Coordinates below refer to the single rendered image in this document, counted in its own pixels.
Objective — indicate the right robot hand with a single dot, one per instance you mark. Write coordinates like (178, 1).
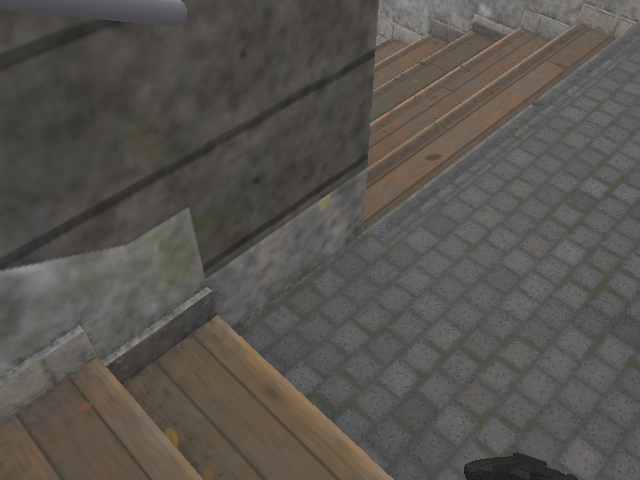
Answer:
(516, 467)

